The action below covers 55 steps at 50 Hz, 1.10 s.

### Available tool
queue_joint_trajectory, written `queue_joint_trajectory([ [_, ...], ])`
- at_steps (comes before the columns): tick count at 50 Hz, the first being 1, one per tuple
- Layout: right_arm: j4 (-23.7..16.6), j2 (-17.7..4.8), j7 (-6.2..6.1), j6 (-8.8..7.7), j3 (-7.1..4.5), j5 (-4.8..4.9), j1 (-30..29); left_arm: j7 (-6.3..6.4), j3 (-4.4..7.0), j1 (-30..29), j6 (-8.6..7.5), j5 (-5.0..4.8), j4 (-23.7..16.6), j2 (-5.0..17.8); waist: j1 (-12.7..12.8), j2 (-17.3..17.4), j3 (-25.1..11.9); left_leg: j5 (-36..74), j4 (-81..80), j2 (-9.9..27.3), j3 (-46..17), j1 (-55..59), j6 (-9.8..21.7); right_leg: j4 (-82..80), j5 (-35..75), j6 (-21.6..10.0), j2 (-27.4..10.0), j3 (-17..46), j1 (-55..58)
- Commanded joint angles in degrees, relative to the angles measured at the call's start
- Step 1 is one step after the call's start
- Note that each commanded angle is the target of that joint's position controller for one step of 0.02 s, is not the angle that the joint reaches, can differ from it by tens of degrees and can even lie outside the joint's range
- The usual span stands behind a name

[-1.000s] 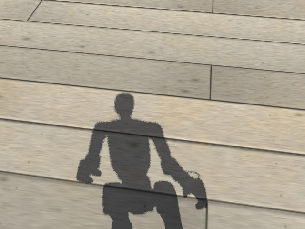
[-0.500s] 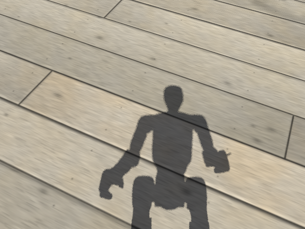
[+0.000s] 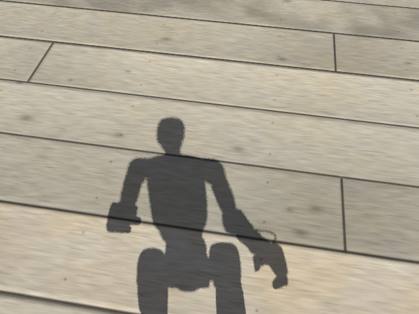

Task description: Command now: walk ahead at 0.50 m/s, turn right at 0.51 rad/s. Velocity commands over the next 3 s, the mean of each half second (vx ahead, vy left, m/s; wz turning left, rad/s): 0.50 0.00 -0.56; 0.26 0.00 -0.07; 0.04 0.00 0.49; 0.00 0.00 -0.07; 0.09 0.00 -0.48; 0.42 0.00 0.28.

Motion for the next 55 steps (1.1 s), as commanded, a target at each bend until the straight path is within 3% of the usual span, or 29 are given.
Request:
queue_joint_trajectory([
  [1, -9.14, -7.42, 1.88, -5.38, -0.51, 2.06, -4.52, 1.18, 3.88, 19.02, -0.57, 0.51, -0.32, 12.19, 8.84, -5.08, -20.80, -1.38, 35.18, -3.23, -16.49, -42.54, 1.16, -18.84, -2.68, -16.38, -20.49, 45.85, 52.99],
  [2, -10.27, -7.53, 1.95, -6.00, -0.27, 2.33, -7.05, 1.24, 3.25, 15.18, -0.75, 0.01, -0.85, 9.91, 6.69, -1.28, -13.15, 4.13, 29.72, -0.64, -15.49, -42.66, 2.06, -19.33, 0.46, -13.72, -18.18, 37.29, 43.72],
  [3, -9.85, -7.18, 1.46, -5.96, -0.42, 1.01, -7.63, 1.21, 2.68, 10.93, -0.74, -0.26, -1.85, 8.25, 3.68, 2.88, -8.42, 6.84, 24.47, 1.57, -14.45, -39.80, 1.66, -19.92, 5.91, -11.68, -15.49, 31.29, 34.43],
  [4, -9.71, -7.88, 1.15, -5.32, -0.98, -0.09, -6.89, 1.39, 2.09, 8.26, -0.69, 0.09, -2.92, 6.53, 1.61, 2.50, -6.37, 8.85, 20.83, 3.05, -14.20, -35.88, 0.99, -21.23, 10.58, -10.87, -13.54, 27.25, 28.04],
  [8, -10.51, -5.67, 0.77, -2.79, -0.69, -1.06, -5.75, 2.47, 2.49, 7.98, -0.92, 0.44, -3.66, 8.43, -0.56, -0.37, -4.54, 13.72, 11.22, 3.58, -11.86, -31.26, -2.53, -23.77, 19.93, -10.51, -10.09, 20.54, 17.17],
  [13, -13.13, -3.18, 1.09, -2.94, 0.57, -0.57, -16.69, 3.87, 2.73, 11.87, 0.24, -0.40, -2.52, 9.55, 3.91, -4.07, -3.89, 30.46, -11.26, -0.75, -10.36, -27.12, -3.95, -21.25, 12.94, -5.93, -5.68, 17.01, 14.72],
  [16, -14.29, -4.76, 1.99, -3.71, 0.13, 0.38, -20.37, 4.04, 2.78, 14.26, 0.84, -0.61, -1.88, 9.85, 5.49, -5.17, -4.03, 31.45, -17.75, -2.55, -11.42, -25.28, -3.47, -18.57, 7.66, -5.21, -7.76, 21.98, 18.13],
  [18, -14.44, -6.56, 2.48, -4.34, -0.66, 0.54, -19.86, 4.23, 2.73, 14.37, 1.09, -0.58, -1.87, 9.54, 4.61, -5.88, -4.10, 28.24, -20.86, -2.86, -12.80, -23.83, -2.03, -15.58, 5.16, -4.36, -9.48, 26.38, 21.65],
  [20, -13.37, -7.85, 2.48, -4.95, -1.59, 0.65, -14.96, 4.31, 2.74, 12.35, 1.28, -0.33, -2.50, 9.18, 1.33, -7.39, -4.65, 25.62, -23.57, -2.89, -12.30, -17.64, 0.31, -11.57, 6.42, -2.88, -9.50, 28.54, 22.24],
  [21, -12.29, -9.28, 2.13, -5.27, -2.43, 0.11, -9.59, 4.18, 2.16, 11.57, 1.14, -0.08, -3.13, 7.45, -1.49, -6.83, -7.75, 25.86, -24.76, -1.47, -12.61, -8.86, 2.23, -5.59, 8.91, -1.13, -6.88, 26.87, 20.44],
  [22, -11.76, -12.42, 1.58, -5.38, -3.31, -0.90, -1.20, 3.88, 0.88, 11.38, 0.82, 0.74, -4.34, 4.02, -5.02, -1.06, -15.29, 22.50, -24.07, 7.99, -21.42, 5.38, 6.08, 9.63, 2.57, 1.06, -3.37, 22.07, 14.01],
  [23, -9.57, -16.75, 1.81, -4.64, -4.41, -1.64, 3.92, 3.86, -0.20, 19.79, 0.30, -0.74, -5.90, 0.82, -1.41, 19.14, -21.95, 10.96, -28.81, 20.71, -47.96, 23.44, 15.72, 28.01, -23.08, 4.71, 4.45, 14.51, -6.42],
  [24, -10.26, -11.59, 2.09, -4.36, -3.43, -0.24, 3.37, 4.00, 0.64, 20.06, 0.28, -1.36, -4.40, 6.69, -2.55, 15.57, -18.91, -1.70, -31.57, 22.20, -54.55, 22.23, 15.52, 36.61, -23.55, 5.53, -0.30, 15.41, -14.29],
  [25, -10.54, -8.02, 1.88, -4.02, -2.44, 0.05, 1.54, 3.97, 1.48, 14.19, 0.56, -0.91, -4.67, 9.69, -4.27, 9.28, -11.58, -1.20, -32.35, 19.26, -45.71, 15.55, 13.01, 38.91, -17.85, 5.95, -2.10, 14.65, -15.92],
  [26, -10.47, -7.05, 1.93, -3.58, -1.88, -0.40, -0.76, 4.03, 1.41, 10.96, 0.73, -0.12, -5.29, 8.93, -3.47, 5.00, -7.40, 5.84, -32.94, 16.51, -38.21, 8.60, 11.54, 38.03, -13.68, 6.24, -3.78, 12.81, -14.20],
  [27, -9.82, -5.96, 2.06, -3.34, -1.45, -0.56, -2.14, 3.82, 1.39, 8.71, 0.52, 0.50, -6.05, 7.90, -2.61, 4.26, -3.97, 12.25, -34.21, 14.04, -33.09, 3.07, 11.37, 35.27, -11.16, 6.32, -4.94, 12.63, -13.14],
  [29, -9.04, -4.74, 2.22, -3.58, -0.87, -0.87, -3.69, 3.30, 1.22, 9.07, 0.67, -0.10, -6.17, 5.82, -0.29, 6.85, -1.79, 22.62, -36.49, 10.98, -25.81, -3.15, 11.17, 31.00, -9.69, 6.48, -6.24, 11.53, -8.64],
  [32, -7.12, -6.50, 2.46, -4.07, -1.18, -0.61, -4.63, 3.57, 0.51, 8.53, 1.17, 0.81, -6.17, 3.24, 1.54, 6.34, -2.65, 50.37, -35.44, 10.85, -17.84, -5.12, 12.83, 21.64, -10.01, 8.20, -5.52, 8.90, -5.81],
  [34, -6.11, -8.18, 2.15, -3.46, -1.53, -0.12, -5.64, 3.35, -0.29, 6.90, 1.12, 1.31, -6.18, 1.77, 1.49, 6.31, -4.74, 56.41, -34.84, 9.97, -13.37, -5.35, 12.47, 13.46, -4.04, 8.72, -5.91, 6.91, -2.26],
  [39, -2.91, -9.61, 1.61, -1.11, -1.44, 1.35, -1.73, 2.55, -0.14, -0.20, 0.48, 1.25, -7.20, 2.76, -1.19, 7.34, -6.39, 52.41, -31.54, 8.51, -12.70, -3.76, 10.49, -1.61, 5.91, 8.03, -3.02, 4.96, 5.95],
  [42, -2.67, -9.38, 1.37, -0.44, -1.23, 2.13, -3.00, 2.75, 1.08, 3.08, -0.27, 1.98, -6.06, 4.89, 1.86, 6.40, -7.22, 43.88, -24.93, 6.90, -15.34, -4.39, 7.55, -13.44, 13.74, 5.38, -1.73, 4.64, 15.56],
  [43, -2.87, -7.72, 1.35, -0.76, -0.72, 1.46, -1.88, 3.41, 2.00, 5.14, -0.39, 2.59, -5.88, 7.99, 2.16, 4.23, -9.28, 37.94, -20.13, 3.78, -14.38, -7.76, 4.89, -13.91, 27.00, 3.47, -6.08, 7.81, 23.27],
  [44, -4.24, -4.32, 1.50, -1.36, 0.51, -0.18, -0.05, 4.41, 2.82, 8.63, 0.09, 3.97, -6.60, 12.09, 2.16, -4.62, -15.37, 16.64, -8.17, -0.78, -11.78, -18.72, 1.57, -8.10, 50.38, -1.87, -18.27, 16.78, 37.48],
  [45, -3.85, -2.67, 1.37, -1.01, 1.39, 0.48, 4.72, 4.56, 2.74, 10.45, 1.26, 3.61, -6.40, 11.41, 2.70, -14.63, -21.90, -11.75, 5.65, -3.65, -10.79, -27.47, -1.09, -8.58, 53.99, -10.87, -28.70, 26.61, 43.55],
  [46, -3.12, -7.79, 1.26, 0.09, -0.18, 1.42, 3.77, 4.32, 2.20, 11.19, 1.98, 2.66, -6.17, 8.95, 4.04, -9.86, -20.99, -13.74, 13.87, -2.43, -13.15, -29.82, -2.26, -10.84, 44.18, -11.42, -27.21, 26.51, 39.50],
  [47, -3.84, -8.96, 0.89, 1.29, -0.91, 1.70, 1.19, 4.30, 1.93, 8.84, 2.26, 1.86, -6.01, 7.98, 3.25, -7.66, -16.37, -10.49, 17.96, -1.31, -12.33, -33.54, -2.81, -12.92, 33.75, -9.64, -24.71, 23.26, 35.83],
  [49, -3.65, -8.22, -0.33, 4.16, -1.47, 1.06, 0.39, 4.38, 1.34, 2.22, 2.43, 1.46, -6.17, 6.21, 0.65, -6.42, -10.35, -3.28, 17.93, 0.96, -12.36, -31.60, -4.42, -18.07, 17.51, -6.87, -21.32, 17.58, 24.29],
  [51, -4.21, -6.25, -0.96, 5.97, -1.42, 0.89, 1.22, 4.47, 1.59, -1.52, 2.44, 2.49, -5.68, 6.50, -1.33, -8.12, -7.43, 1.82, 16.60, 0.55, -10.01, -25.69, -5.19, -21.55, 11.45, -6.16, -18.83, 11.71, 14.67],
  [55, -7.18, -4.28, -0.27, 6.34, -0.93, 0.48, -2.64, 5.36, 2.02, -2.76, 2.28, 2.25, -4.17, 7.01, -0.62, -7.92, -7.67, 7.40, 5.18, 1.73, -8.66, -21.54, -3.74, -21.75, 10.43, -6.06, -19.09, 6.07, 14.01],
])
